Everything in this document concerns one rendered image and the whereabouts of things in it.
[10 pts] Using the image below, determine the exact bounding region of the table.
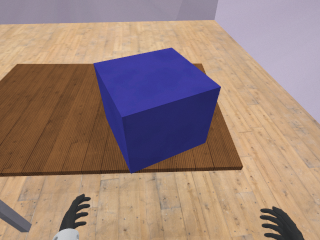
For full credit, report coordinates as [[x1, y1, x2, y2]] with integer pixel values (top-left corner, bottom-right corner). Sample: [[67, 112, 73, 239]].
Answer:
[[0, 63, 243, 233]]

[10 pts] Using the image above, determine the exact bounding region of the carton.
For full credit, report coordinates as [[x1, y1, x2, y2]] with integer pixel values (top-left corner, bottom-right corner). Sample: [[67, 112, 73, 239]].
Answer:
[[93, 47, 221, 174]]

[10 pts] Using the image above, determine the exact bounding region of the left robot forearm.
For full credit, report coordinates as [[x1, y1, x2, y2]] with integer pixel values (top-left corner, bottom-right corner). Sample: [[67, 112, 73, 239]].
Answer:
[[52, 228, 79, 240]]

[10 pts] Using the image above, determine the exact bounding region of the robot left hand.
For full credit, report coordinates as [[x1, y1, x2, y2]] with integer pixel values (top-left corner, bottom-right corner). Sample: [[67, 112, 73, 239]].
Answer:
[[59, 193, 91, 232]]

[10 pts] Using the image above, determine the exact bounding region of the robot right hand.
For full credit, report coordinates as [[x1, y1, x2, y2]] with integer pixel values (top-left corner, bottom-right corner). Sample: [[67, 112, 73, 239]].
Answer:
[[260, 206, 305, 240]]

